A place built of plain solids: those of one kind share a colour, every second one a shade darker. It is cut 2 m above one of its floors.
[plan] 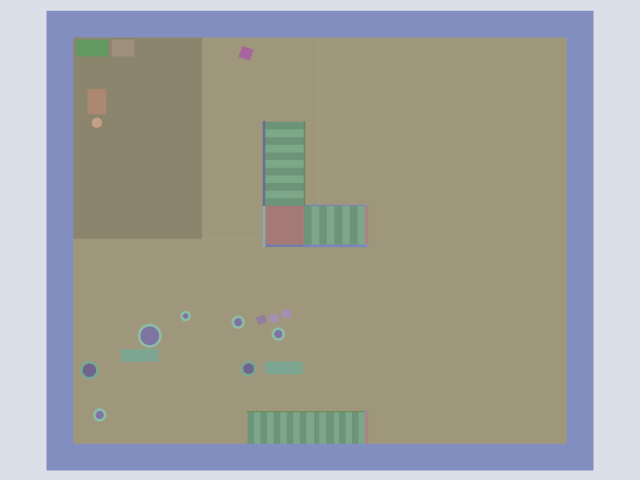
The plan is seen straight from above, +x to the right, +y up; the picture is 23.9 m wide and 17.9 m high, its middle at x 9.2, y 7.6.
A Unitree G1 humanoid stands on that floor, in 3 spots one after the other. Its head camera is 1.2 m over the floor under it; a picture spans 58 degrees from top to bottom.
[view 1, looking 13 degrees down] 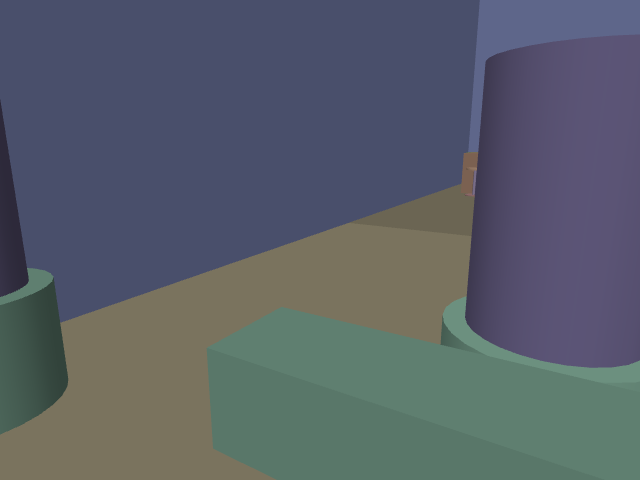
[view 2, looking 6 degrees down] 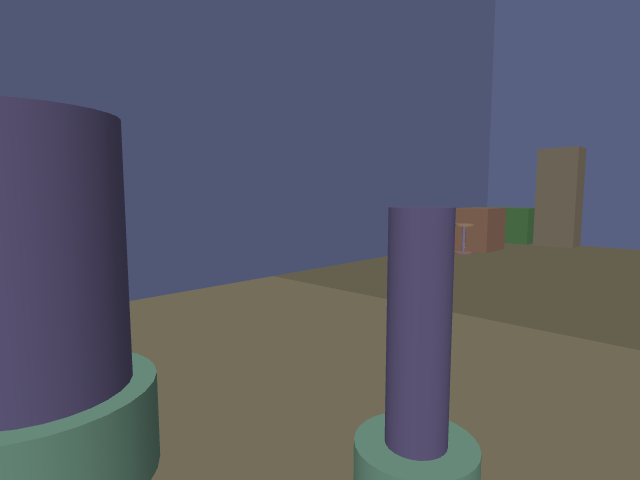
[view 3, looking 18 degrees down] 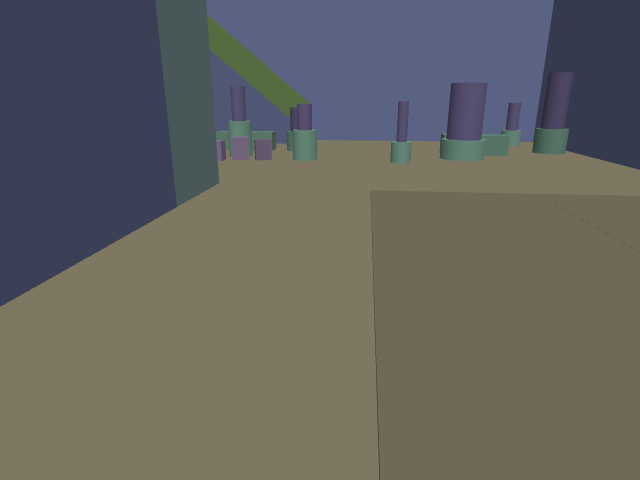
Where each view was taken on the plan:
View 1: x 2.90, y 2.00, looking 121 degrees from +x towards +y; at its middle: floor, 5.34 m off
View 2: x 4.89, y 3.59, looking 134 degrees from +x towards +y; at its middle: wall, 7.08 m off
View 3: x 4.88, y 13.61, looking -84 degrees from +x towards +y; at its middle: floor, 3.88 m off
